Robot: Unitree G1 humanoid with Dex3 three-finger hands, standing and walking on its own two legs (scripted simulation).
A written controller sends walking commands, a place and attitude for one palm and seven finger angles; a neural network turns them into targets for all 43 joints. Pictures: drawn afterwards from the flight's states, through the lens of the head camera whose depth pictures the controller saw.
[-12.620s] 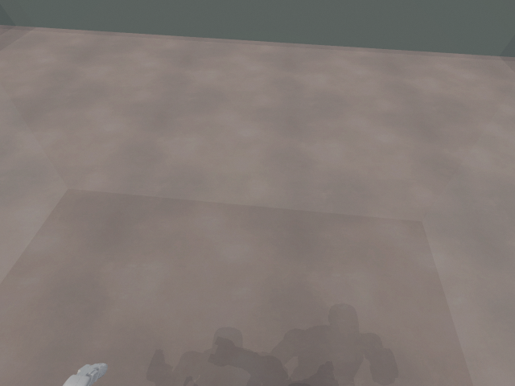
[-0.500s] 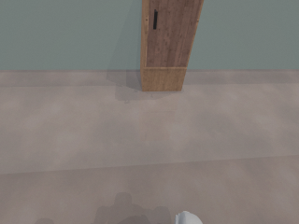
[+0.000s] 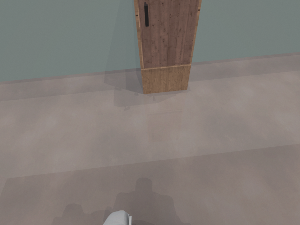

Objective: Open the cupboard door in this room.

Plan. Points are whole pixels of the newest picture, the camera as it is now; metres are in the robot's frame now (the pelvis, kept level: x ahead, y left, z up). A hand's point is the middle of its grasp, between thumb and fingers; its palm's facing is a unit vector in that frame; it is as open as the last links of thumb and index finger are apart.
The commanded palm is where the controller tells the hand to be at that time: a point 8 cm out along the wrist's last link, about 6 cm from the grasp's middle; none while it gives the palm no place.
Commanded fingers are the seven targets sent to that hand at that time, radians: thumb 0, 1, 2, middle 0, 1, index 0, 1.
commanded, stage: stand and wait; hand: left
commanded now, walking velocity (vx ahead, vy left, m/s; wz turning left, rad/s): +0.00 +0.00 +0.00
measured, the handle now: (146, 14) +1.24 +0.07 -0.02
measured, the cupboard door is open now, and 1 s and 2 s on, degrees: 0 0 0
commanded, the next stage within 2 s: look at it before walking up in 0.84 s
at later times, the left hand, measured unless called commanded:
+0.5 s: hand out of the picture +0.06 +0.20 -0.17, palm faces +0.04 -0.99 -0.15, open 7.4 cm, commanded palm none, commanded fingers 0.00 0.90 0.90 -0.20 -0.30 -0.20 -0.30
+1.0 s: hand out of the picture +0.08 +0.21 -0.17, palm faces +0.01 -0.98 -0.19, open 7.4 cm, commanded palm none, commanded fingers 0.00 0.90 0.90 -0.20 -0.30 -0.20 -0.30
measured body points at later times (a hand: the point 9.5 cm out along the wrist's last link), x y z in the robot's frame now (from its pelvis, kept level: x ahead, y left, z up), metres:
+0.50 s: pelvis +0.08 +0.04 +0.01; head +0.08 +0.04 +0.46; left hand +0.06 +0.25 -0.16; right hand +0.12 -0.19 -0.15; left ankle +0.09 +0.16 -0.74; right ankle +0.05 -0.07 -0.74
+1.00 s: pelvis +0.08 +0.04 +0.01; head +0.08 +0.04 +0.46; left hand +0.08 +0.26 -0.15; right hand +0.05 -0.15 -0.16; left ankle +0.09 +0.16 -0.74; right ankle +0.05 -0.07 -0.74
